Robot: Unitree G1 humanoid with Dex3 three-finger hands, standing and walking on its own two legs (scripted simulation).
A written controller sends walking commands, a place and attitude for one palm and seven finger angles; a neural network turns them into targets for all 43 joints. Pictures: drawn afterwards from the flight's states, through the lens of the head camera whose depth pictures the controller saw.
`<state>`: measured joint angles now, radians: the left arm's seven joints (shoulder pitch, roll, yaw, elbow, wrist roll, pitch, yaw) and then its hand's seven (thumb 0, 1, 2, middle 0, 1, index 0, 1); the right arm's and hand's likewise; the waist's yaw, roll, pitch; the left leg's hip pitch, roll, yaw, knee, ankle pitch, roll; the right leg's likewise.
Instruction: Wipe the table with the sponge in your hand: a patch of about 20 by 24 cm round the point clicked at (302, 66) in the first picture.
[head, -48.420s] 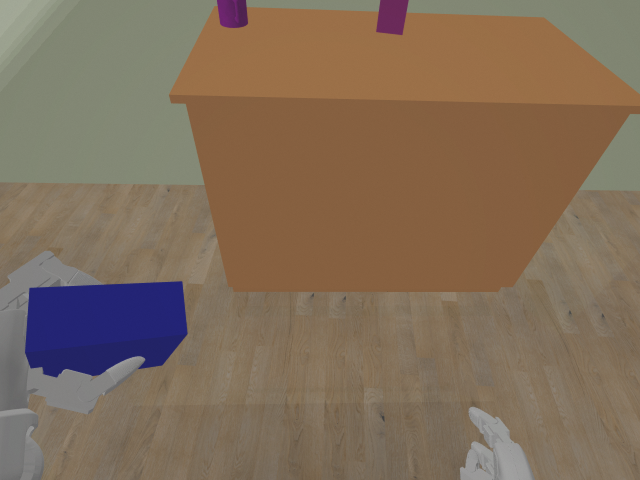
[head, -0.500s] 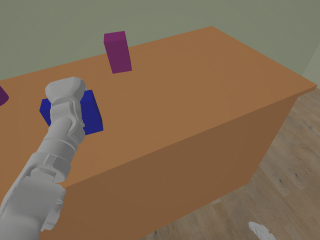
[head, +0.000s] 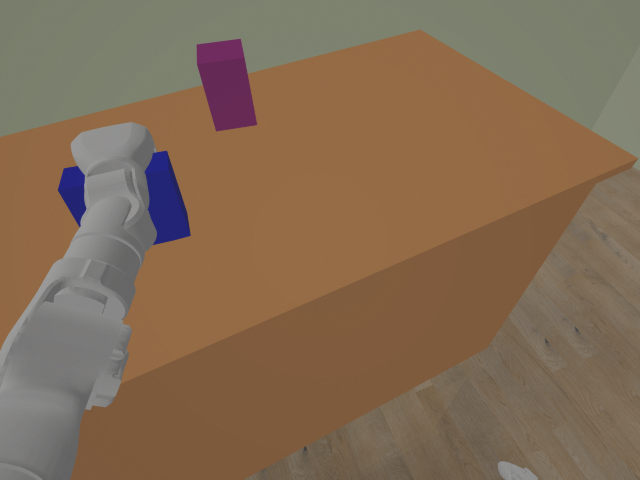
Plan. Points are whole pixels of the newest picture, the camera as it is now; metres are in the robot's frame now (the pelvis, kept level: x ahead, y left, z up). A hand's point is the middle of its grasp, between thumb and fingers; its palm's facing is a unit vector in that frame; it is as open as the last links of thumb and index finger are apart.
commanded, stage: wipe forward along the third lane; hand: left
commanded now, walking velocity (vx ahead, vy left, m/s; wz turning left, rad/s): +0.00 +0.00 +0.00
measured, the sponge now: (136, 215) +0.44 +0.27 +0.10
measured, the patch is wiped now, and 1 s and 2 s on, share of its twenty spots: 0.95 1.00 1.00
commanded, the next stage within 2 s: wipe back along the third lane in 0.04 s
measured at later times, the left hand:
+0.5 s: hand (129, 189) +0.44 +0.27 +0.14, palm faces +0.03 +0.01 -1.00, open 9.6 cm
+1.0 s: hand (137, 213) +0.40 +0.24 +0.14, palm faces +0.07 +0.00 -1.00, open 9.6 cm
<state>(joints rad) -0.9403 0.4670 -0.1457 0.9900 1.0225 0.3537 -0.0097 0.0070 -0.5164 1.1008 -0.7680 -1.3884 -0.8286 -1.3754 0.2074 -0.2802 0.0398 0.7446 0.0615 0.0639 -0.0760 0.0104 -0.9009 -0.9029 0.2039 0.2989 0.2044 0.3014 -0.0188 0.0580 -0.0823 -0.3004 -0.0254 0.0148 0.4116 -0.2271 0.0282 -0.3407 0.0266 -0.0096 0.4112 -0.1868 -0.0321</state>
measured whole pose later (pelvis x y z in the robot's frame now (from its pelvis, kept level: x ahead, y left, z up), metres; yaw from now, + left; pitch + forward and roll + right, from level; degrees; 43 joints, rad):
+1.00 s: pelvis +0.02 +0.01 +0.00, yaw +0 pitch +3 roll +0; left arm -0.59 0.34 -0.31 0.40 1.01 0.65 -0.04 -0.01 -0.48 1.10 -0.71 -1.46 -0.77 -1.45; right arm 0.05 -0.26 0.08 0.67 0.08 0.13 -0.02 0.01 -0.90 -0.90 0.20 0.30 0.20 0.30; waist 0.09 0.09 -0.10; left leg -0.21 -0.04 0.01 0.44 -0.28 0.04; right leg -0.25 0.01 -0.01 0.45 -0.25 -0.02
